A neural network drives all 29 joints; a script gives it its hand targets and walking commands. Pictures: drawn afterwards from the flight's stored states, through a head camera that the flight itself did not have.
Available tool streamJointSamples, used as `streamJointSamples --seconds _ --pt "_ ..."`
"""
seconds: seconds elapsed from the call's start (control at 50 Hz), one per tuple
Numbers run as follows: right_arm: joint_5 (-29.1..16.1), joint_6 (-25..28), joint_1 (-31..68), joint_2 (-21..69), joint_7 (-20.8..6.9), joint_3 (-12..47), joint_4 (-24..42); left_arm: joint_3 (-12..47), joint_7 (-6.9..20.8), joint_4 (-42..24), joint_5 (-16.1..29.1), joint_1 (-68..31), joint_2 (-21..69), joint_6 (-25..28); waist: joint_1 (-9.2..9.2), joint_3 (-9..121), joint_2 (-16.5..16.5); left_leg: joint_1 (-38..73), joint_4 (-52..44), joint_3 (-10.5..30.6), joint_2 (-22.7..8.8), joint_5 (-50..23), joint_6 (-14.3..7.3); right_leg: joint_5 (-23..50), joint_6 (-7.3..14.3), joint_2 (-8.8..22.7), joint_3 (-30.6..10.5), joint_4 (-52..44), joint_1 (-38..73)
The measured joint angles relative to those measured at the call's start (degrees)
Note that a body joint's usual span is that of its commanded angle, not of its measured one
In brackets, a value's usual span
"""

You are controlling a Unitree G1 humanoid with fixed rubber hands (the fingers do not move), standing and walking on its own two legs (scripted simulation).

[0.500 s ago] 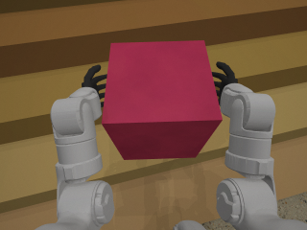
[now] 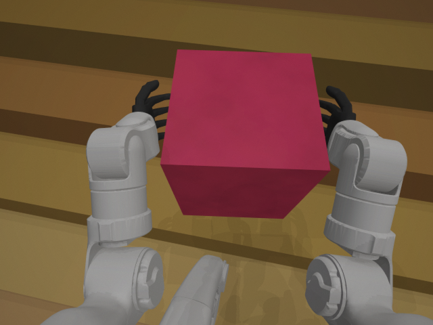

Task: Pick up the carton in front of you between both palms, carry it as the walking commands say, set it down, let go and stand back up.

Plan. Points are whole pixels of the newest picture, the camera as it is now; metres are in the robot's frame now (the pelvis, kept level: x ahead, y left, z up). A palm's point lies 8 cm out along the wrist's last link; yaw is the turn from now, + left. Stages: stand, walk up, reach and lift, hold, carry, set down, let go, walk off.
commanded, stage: carry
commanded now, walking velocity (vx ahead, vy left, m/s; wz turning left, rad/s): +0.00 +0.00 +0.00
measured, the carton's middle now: (237, 146) +0.41 +0.09 +0.07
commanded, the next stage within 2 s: none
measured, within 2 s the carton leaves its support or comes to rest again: neither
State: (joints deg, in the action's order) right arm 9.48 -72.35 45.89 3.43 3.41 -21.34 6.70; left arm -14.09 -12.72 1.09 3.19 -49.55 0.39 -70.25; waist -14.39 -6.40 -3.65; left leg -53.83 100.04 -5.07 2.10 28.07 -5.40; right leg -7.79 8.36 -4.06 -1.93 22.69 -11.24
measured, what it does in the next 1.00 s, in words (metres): climbs: left foot 0.17 m higher, then right foot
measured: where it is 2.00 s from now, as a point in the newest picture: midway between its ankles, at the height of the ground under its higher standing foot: (266, 209)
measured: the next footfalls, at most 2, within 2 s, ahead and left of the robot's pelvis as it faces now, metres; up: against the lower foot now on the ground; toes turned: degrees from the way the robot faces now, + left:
left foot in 0.06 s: +0.11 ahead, +0.10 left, +0.17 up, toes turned +5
right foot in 0.28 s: +0.22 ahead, -0.06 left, +0.17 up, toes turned -11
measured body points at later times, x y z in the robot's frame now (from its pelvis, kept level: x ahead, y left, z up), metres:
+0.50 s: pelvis +0.28 +0.00 +0.15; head +0.34 +0.00 +0.59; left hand +0.71 +0.11 +0.30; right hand +0.68 -0.19 +0.32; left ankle +0.27 +0.14 -0.31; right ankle +0.18 -0.05 -0.59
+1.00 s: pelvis +0.52 +0.01 +0.34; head +0.55 +0.02 +0.79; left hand +0.90 +0.09 +0.41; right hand +0.86 -0.21 +0.43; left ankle +0.52 +0.06 -0.40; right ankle +0.53 -0.10 -0.33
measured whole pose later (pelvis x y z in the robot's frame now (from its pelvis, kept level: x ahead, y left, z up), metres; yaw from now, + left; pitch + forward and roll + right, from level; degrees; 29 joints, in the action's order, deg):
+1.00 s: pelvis +0.52 +0.01 +0.34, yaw -7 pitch +4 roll -3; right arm 4.0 -62.7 37.2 1.8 6.1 -11.9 -14.0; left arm -14.8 -4.3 5.8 -10.0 -31.4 4.8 -64.3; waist 5.0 1.4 1.7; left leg -15.8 25.1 -4.7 0.7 7.2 -6.1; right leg -11.5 3.7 -2.1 5.1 57.7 -34.2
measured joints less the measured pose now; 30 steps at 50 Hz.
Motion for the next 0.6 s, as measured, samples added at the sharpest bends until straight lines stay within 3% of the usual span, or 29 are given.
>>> streamJointSamples --seconds 0.02,0.06,0.08,0.12,0.14,0.18,0.2,0.24,0.28,0.3,0.32,0.34,0.36,0.38,0.4,0.42,0.46,0.5,0.54,0.6 --pt "0.1 -0.4 0.9 -0.8 -0.1 -0.2 -0.5 0.1 0.0 1.8 0.0 -1.7 -0.2 0.1 0.24 1.4 0.2 0.2 -4.4 -0.4 -0.3 3.0 -0.4 2.9 0.2 -0.1 -2.0 -0.7 0.5" --pt "0.2 -1.0 2.8 -1.6 0.0 0.0 -2.4 0.3 0.6 4.4 -0.3 -4.1 -1.4 -0.2 1.59 3.1 -0.1 6.3 -23.4 -0.9 0.3 3.2 0.5 9.4 -1.0 0.6 -4.4 2.0 0.2" --pt "0.8 -1.0 4.0 -1.1 0.4 0.6 -4.0 -0.3 1.4 4.9 -0.6 -4.6 -2.5 -0.8 2.89 3.0 -1.8 10.4 -28.0 -2.5 1.9 6.1 1.0 11.8 -2.7 2.1 -5.7 8.5 -1.5" --pt "2.6 -1.0 7.3 0.4 1.7 3.0 -8.6 -3.3 3.9 5.7 -1.3 -4.8 -4.9 -2.4 6.55 4.0 -1.7 15.5 -34.4 -4.9 2.9 6.8 0.3 -9.2 -7.8 1.0 -7.6 42.7 -13.1" --pt "3.1 -1.4 8.1 0.8 2.4 4.0 -10.0 -4.5 4.9 6.3 -1.6 -5.0 -5.7 -3.1 9.23 4.7 -0.3 17.4 -37.3 -5.3 2.7 5.4 0.4 -19.3 -8.6 -0.7 -7.6 59.7 -19.7" --pt "1.3 -2.8 7.8 0.3 3.7 6.1 -9.6 -5.6 6.2 6.9 -3.0 -5.9 -5.8 -3.9 15.01 4.6 3.3 22.3 -44.3 -4.2 2.5 3.7 0.1 -32.9 -6.9 -3.5 -6.0 82.6 -32.4" --pt "-0.1 -3.4 7.0 -0.4 4.4 6.8 -8.2 -6.0 6.7 6.6 -4.1 -6.5 -5.2 -4.3 17.83 3.6 4.6 25.5 -48.2 -3.5 2.3 2.6 0.6 -35.6 -5.8 -3.8 -4.9 87.2 -38.2" --pt "-3.9 -4.4 4.7 -2.1 5.9 6.9 -4.6 -6.8 7.5 5.1 -7.0 -7.4 -2.7 -5.0 22.32 0.8 5.9 33.2 -56.8 -2.2 1.6 0.2 0.8 -32.8 -5.3 -2.3 -1.7 81.1 -46.2" --pt "-6.7 -5.1 3.8 -2.9 7.0 5.5 -2.7 -7.2 8.0 3.4 -9.9 -7.9 -0.3 -5.9 24.73 -0.4 5.7 38.9 -62.4 -0.9 0.9 -2.4 0.5 -23.2 -5.7 -0.7 2.6 68.6 -49.6" --pt "-7.8 -5.2 3.9 -3.3 7.3 4.5 -2.6 -7.4 8.1 2.7 -11.1 -7.7 0.9 -5.8 25.37 -0.6 6.3 40.1 -62.6 -0.4 -0.1 -4.1 0.6 -20.6 -5.4 0.0 5.0 67.1 -48.1" --pt "-8.6 -5.1 4.3 -3.7 7.4 3.6 -3.1 -7.4 8.3 2.2 -12.1 -7.2 1.9 -5.5 25.25 -0.5 7.3 40.1 -61.3 0.4 -1.3 -6.7 1.1 -21.4 -4.6 0.0 6.9 64.0 -43.7" --pt "-9.3 -5.0 5.1 -4.4 7.4 2.6 -4.3 -7.2 8.3 2.3 -13.2 -7.2 2.8 -5.1 24.58 -0.4 8.2 37.8 -55.7 2.3 -2.2 -13.5 2.6 -14.0 -3.2 -0.1 8.2 54.9 -36.1" --pt "-9.8 -4.9 5.9 -5.1 7.0 1.7 -5.6 -6.7 8.3 2.6 -14.2 -7.4 3.3 -5.2 23.32 0.5 7.1 34.3 -46.7 3.9 -1.5 -12.2 3.5 -1.1 -1.5 0.7 8.5 38.8 -26.4" --pt "-9.9 -4.8 6.8 -5.6 6.3 1.4 -7.1 -6.1 8.1 2.5 -15.1 -7.6 3.3 -5.8 21.82 2.3 4.6 30.2 -35.6 4.7 0.3 -5.8 3.0 6.9 -0.7 2.4 8.3 20.7 -15.9" --pt "-9.5 -4.2 8.6 -6.0 5.5 1.7 -9.3 -5.6 8.0 2.0 -15.4 -7.9 2.6 -6.4 20.38 4.1 2.6 25.2 -24.0 5.4 1.6 1.0 2.3 0.2 -1.3 2.6 7.9 9.4 -8.4" --pt "-8.8 -3.2 10.9 -6.3 4.8 2.0 -11.6 -5.1 8.0 1.8 -15.0 -8.2 1.4 -6.4 18.97 4.8 1.5 19.8 -13.4 6.4 2.5 6.7 2.0 -7.7 -1.2 2.3 7.5 4.7 -5.0" --pt "-6.8 -2.2 12.6 -6.2 3.8 2.4 -14.8 -3.7 7.6 2.6 -13.2 -6.3 0.2 -5.3 16.27 4.5 2.3 9.3 3.4 8.6 2.7 11.1 2.0 -11.3 -2.3 1.2 7.1 3.1 -2.1" --pt "-5.0 -3.1 10.6 -5.0 3.4 2.4 -15.8 -3.1 6.8 2.8 -11.8 -2.7 0.5 -5.8 13.15 4.5 2.4 -0.6 14.6 7.3 2.5 13.5 1.6 -12.4 -3.6 1.7 6.3 0.6 2.5" --pt "-3.6 -4.0 8.0 -3.3 3.3 3.0 -15.2 -3.2 6.2 1.9 -10.3 0.6 0.5 -6.9 10.93 4.0 1.9 -8.8 14.1 3.7 1.2 12.8 0.7 -12.8 -4.5 3.3 5.9 -2.7 7.6" --pt "-2.2 -3.9 4.2 -1.2 3.3 4.5 -13.5 -3.5 5.9 1.4 -8.3 3.9 0.1 -6.7 10.89 3.1 2.2 -9.9 -9.9 -2.5 0.0 3.6 -1.3 -6.3 -3.8 5.3 8.0 -5.6 13.0"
